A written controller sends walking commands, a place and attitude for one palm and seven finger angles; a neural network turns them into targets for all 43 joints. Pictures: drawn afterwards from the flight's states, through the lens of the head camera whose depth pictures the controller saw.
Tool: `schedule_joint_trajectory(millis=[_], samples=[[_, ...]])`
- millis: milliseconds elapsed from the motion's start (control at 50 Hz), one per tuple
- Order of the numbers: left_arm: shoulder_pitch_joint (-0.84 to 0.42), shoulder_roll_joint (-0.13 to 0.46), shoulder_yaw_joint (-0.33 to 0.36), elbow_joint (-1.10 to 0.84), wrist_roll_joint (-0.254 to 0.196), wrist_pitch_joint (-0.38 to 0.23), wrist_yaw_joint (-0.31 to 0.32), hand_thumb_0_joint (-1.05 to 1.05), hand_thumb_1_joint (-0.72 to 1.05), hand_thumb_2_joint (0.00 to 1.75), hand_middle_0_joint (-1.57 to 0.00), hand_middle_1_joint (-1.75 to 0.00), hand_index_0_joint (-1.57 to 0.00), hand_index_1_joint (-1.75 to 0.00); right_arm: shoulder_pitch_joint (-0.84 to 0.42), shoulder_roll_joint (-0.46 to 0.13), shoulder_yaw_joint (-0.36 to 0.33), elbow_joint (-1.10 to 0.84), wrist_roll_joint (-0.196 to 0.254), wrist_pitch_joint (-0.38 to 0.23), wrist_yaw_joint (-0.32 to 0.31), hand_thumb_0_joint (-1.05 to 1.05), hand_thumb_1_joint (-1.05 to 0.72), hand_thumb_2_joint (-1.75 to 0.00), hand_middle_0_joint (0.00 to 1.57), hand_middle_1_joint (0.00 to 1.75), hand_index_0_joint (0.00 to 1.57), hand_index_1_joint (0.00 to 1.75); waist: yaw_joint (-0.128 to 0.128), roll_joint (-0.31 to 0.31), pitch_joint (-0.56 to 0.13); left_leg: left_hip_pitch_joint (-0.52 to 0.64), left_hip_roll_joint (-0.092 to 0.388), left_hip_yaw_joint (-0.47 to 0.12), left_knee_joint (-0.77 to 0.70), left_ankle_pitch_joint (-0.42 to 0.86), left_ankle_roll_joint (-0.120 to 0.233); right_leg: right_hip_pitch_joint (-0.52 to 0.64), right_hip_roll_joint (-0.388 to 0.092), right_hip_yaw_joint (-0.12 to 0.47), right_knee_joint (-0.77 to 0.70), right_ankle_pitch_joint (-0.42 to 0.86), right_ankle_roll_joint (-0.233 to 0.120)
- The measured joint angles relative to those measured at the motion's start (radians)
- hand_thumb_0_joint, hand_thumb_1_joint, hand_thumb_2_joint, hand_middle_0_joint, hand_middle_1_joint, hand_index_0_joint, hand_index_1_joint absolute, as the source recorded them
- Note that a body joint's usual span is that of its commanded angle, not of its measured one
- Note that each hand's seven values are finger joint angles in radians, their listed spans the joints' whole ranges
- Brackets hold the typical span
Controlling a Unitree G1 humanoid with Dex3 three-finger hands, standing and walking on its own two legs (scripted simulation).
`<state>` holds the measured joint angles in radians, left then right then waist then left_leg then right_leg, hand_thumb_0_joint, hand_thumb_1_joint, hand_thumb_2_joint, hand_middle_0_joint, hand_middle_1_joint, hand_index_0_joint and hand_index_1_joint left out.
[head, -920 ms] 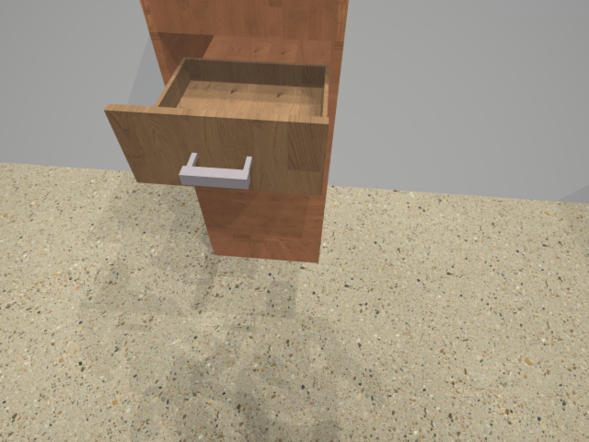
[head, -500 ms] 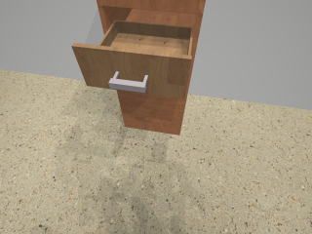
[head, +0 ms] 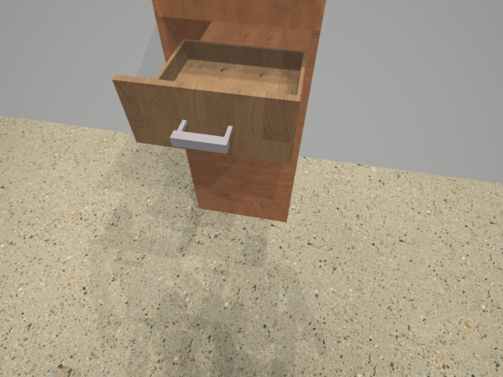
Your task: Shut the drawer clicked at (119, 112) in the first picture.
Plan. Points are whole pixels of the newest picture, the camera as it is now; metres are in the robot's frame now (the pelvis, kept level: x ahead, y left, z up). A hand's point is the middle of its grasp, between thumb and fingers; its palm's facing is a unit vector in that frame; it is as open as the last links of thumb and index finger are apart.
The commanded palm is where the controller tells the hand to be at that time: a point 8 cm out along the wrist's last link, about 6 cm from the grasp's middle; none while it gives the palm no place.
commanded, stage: look at it before walking up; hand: left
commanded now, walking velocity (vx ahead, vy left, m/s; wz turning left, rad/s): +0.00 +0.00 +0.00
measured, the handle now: (203, 134) +0.57 +0.15 +0.03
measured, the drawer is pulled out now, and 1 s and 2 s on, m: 0.30 0.30 0.30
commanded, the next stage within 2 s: take the last steps up to it in 0.32 s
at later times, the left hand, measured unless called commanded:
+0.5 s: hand out of the picture +0.09 +0.20 -0.16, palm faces -0.02 -0.96 -0.29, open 7.4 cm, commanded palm none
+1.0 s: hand (166, 375) +0.15 +0.17 -0.18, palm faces -0.03 -0.98 -0.18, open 7.4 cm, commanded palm none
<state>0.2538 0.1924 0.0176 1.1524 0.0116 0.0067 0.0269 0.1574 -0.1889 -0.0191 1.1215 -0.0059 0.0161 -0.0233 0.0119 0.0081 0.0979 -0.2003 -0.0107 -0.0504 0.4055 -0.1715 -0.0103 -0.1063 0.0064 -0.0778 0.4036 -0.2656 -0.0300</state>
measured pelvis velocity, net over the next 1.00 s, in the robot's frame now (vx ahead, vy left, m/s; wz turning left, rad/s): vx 0.10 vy -0.01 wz -0.05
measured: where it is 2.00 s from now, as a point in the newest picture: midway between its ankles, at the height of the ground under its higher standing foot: outside the picture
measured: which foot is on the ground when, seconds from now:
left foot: down 0.00-1.00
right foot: down 0.00-0.76, up 0.78-1.00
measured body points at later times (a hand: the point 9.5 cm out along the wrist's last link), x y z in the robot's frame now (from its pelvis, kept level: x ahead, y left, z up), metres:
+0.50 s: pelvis +0.01 -0.01 +0.00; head +0.03 -0.02 +0.45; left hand +0.09 +0.25 -0.14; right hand +0.04 -0.28 -0.15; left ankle +0.03 +0.13 -0.74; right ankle -0.03 -0.09 -0.74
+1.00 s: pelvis +0.10 -0.01 +0.00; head +0.15 -0.01 +0.44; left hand +0.15 +0.22 -0.16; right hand +0.00 -0.20 -0.16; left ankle +0.04 +0.12 -0.74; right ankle +0.13 -0.13 -0.72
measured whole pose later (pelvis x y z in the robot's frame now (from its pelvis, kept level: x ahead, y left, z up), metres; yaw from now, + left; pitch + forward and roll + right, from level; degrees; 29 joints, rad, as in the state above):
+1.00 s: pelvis +0.10 -0.01 +0.00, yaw -3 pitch -1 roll +0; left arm 0.18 0.17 0.06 1.08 0.02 0.01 -0.01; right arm 0.39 -0.09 -0.03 1.18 -0.03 -0.04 -0.03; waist -0.02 0.01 0.13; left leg -0.07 0.05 0.07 0.43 -0.34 -0.02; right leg -0.39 -0.05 -0.09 0.74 -0.37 -0.03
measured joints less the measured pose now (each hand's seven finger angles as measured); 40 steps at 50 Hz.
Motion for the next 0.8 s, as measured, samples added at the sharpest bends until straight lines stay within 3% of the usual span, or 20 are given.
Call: schedule_joint_trajectory(millis=[360,560,660,740,800], samples=[[-0.107,0.058,0.012,-0.055,-0.004,-0.019,-0.003,0.01,0.9,0.9,-0.21,-0.3,-0.2,-0.3,0.016,-0.04,-0.004,0.016,-0.006,-0.009,0.0,0.0,-0.91,-0.9,0.2,0.3,0.2,0.3,-0.026,-0.003,-0.016,0.028,0.032,0.012,-0.023,-0.003,-0.022,0.027,0.031,0.014,-0.039,0.014,-0.022],[-0.109,0.065,0.013,-0.055,-0.004,-0.015,-0.004,0.01,0.9,0.9,-0.2,-0.3,-0.2,-0.3,0.008,-0.056,-0.001,0.011,-0.014,-0.009,0.003,0.0,-0.91,-0.9,0.2,0.3,0.2,0.3,-0.025,-0.002,-0.033,0.033,0.038,0.019,-0.009,-0.02,-0.023,0.038,0.037,0.023,-0.044,0.009,-0.022],[-0.042,0.041,0.021,-0.051,0.003,-0.007,-0.02,0.01,0.9,0.9,-0.2,-0.3,-0.2,-0.3,0.058,-0.031,-0.002,0.007,-0.023,-0.007,0.015,0.0,-0.91,-0.9,0.2,0.29,0.2,0.3,-0.022,0.0,-0.055,-0.01,0.059,0.052,0.121,-0.138,-0.007,0.043,0.043,0.013,-0.005,-0.042,-0.023],[0.018,0.024,0.031,-0.03,0.002,-0.011,-0.024,0.01,0.9,0.9,-0.2,-0.3,-0.2,-0.3,0.093,0.002,-0.004,0.014,-0.02,-0.022,0.016,0.0,-0.91,-0.9,0.2,0.29,0.2,0.3,-0.012,-0.026,-0.044,0.003,0.058,0.093,0.159,-0.141,0.001,0.049,0.024,0.017,0.062,-0.108,-0.007],[0.037,0.012,0.03,-0.004,0.0,0.002,-0.023,0.01,0.9,0.9,-0.2,-0.3,-0.2,-0.3,0.111,0.032,-0.005,0.007,-0.027,-0.054,0.006,0.0,-0.91,-0.9,0.2,0.29,0.2,0.3,-0.01,-0.046,-0.026,0.025,0.042,0.125,0.152,-0.183,0.017,-0.053,0.002,0.03,0.308,-0.191,-0.008]])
